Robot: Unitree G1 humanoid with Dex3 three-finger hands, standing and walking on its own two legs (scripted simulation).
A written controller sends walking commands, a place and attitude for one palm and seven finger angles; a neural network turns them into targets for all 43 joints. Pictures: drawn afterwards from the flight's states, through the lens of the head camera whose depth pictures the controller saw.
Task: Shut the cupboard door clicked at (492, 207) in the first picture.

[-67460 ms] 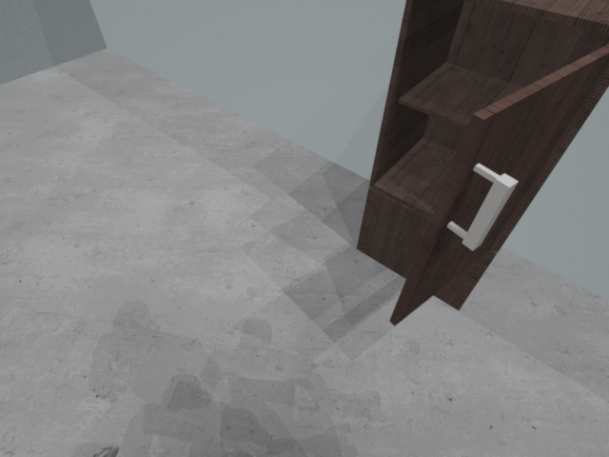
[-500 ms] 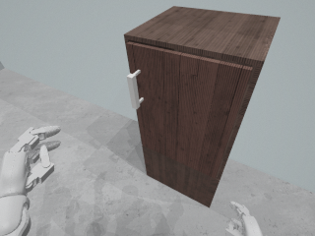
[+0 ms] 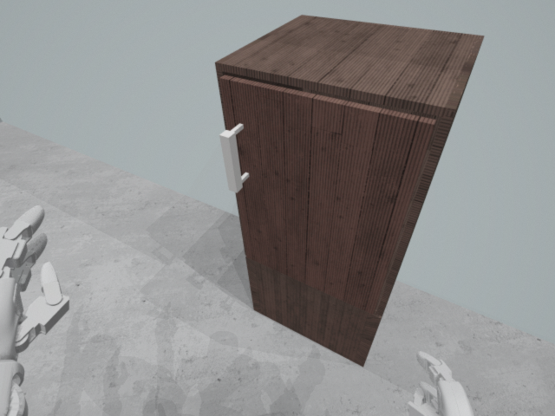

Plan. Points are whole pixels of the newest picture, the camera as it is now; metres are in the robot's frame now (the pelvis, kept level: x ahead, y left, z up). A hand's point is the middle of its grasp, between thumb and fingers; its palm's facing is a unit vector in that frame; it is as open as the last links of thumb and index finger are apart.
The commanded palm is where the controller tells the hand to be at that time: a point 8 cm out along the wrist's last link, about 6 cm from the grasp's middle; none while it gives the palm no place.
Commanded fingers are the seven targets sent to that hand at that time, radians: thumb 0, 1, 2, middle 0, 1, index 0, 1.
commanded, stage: step back with the hand held close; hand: left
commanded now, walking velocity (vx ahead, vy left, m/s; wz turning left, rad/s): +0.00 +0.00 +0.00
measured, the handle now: (237, 158) +0.64 +0.17 +0.04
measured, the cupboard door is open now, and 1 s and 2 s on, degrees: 0 0 0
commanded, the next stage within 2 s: stop stepping back and stand still in 1.46 s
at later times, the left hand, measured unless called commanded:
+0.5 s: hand (40, 305) +0.18 +0.29 +0.16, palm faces +0.37 -0.78 -0.50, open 7.4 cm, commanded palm +0.12 +0.32 +0.17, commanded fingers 0.00 0.90 0.90 -0.20 -0.30 -0.20 -0.30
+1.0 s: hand out of the picture +0.09 +0.28 +0.16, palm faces +0.48 -0.77 -0.41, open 7.4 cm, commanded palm +0.03 +0.32 +0.17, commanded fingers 0.00 0.90 0.90 -0.20 -0.30 -0.20 -0.30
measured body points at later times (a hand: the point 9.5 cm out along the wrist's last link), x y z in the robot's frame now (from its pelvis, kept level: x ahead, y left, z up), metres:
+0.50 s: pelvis -0.03 +0.03 -0.01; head -0.03 +0.02 +0.44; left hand +0.15 +0.33 +0.18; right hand +0.14 -0.23 -0.09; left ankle +0.00 +0.10 -0.74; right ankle -0.03 -0.12 -0.74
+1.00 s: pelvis -0.11 +0.02 -0.02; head -0.11 +0.03 +0.43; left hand +0.06 +0.32 +0.18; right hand +0.05 -0.23 -0.10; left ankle +0.00 +0.10 -0.74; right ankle -0.03 -0.12 -0.74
